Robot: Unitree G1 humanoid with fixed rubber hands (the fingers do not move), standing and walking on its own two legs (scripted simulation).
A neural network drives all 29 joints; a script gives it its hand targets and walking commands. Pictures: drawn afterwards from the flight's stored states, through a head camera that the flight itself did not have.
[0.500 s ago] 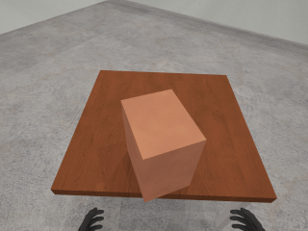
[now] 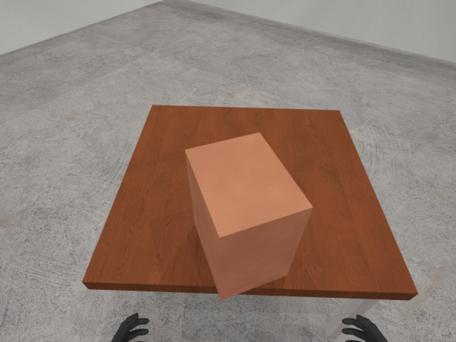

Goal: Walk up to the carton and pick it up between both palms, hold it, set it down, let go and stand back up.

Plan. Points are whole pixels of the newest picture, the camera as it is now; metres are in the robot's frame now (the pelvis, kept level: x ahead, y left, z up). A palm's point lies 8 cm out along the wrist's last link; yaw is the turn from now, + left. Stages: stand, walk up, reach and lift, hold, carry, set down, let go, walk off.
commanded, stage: set down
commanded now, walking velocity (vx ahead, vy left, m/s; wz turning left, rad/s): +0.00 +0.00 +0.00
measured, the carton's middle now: (239, 217) +0.42 +0.00 -0.07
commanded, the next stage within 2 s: let go in 0.04 s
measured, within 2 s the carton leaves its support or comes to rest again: neither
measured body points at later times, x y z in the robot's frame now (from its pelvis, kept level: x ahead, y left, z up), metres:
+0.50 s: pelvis +0.00 +0.00 +0.00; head +0.01 +0.01 +0.45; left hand +0.16 +0.23 -0.10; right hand +0.15 -0.23 -0.10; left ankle -0.02 +0.12 -0.74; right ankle -0.03 -0.12 -0.74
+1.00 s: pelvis -0.04 +0.01 +0.00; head -0.06 +0.03 +0.45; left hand +0.02 +0.32 -0.13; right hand +0.06 -0.29 -0.11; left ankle -0.02 +0.12 -0.74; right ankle -0.03 -0.13 -0.74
